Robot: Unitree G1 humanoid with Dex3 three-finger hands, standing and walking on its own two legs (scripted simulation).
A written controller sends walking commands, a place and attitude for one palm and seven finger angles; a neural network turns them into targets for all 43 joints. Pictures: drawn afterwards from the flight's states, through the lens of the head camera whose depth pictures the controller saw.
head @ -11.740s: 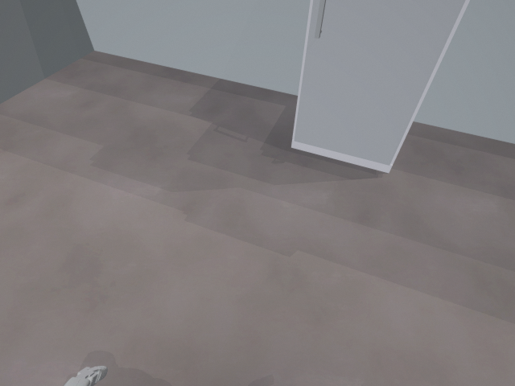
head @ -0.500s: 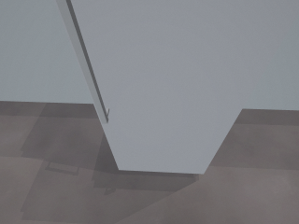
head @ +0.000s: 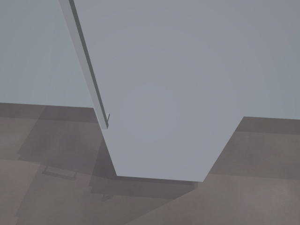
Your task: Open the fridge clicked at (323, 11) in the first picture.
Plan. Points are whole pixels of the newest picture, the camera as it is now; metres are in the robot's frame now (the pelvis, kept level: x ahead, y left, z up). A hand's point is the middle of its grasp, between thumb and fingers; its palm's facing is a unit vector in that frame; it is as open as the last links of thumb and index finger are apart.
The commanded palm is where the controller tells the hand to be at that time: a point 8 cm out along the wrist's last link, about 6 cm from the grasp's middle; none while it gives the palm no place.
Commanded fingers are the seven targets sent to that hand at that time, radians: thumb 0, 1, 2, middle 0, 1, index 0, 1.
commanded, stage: look again from close up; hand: left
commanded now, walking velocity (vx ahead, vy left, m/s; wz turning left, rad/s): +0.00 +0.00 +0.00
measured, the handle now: (92, 71) +0.47 +0.20 +0.17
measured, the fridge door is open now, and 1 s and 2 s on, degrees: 0 0 0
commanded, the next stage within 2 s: raise the hand to about handle height in 0.82 s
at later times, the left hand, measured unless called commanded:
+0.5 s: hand out of the picture +0.03 +0.19 -0.17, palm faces +0.00 -0.97 -0.23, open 7.4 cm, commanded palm none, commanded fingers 0.00 0.90 0.90 -0.20 -0.30 -0.20 -0.30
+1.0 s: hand out of the picture +0.08 +0.20 -0.13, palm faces +0.20 -0.96 -0.21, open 7.4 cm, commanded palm +0.09 +0.25 -0.06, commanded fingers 0.00 0.78 0.85 -0.21 -0.38 -0.21 -0.38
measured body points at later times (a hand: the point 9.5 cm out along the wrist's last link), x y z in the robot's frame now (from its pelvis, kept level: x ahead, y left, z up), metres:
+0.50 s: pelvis +0.00 +0.00 +0.00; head +0.01 +0.00 +0.45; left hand +0.03 +0.24 -0.15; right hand +0.01 -0.24 -0.16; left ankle -0.05 +0.11 -0.74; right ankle +0.01 -0.10 -0.74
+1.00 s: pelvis -0.02 +0.00 +0.00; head +0.00 -0.01 +0.45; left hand +0.07 +0.25 -0.11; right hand +0.02 -0.24 -0.15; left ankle -0.05 +0.11 -0.74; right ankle +0.01 -0.10 -0.74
